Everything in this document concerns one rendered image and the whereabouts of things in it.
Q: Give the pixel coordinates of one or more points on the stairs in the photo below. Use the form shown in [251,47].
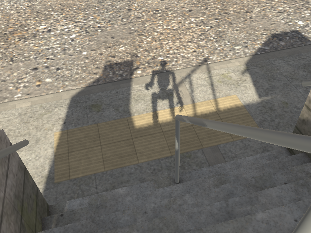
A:
[263,193]

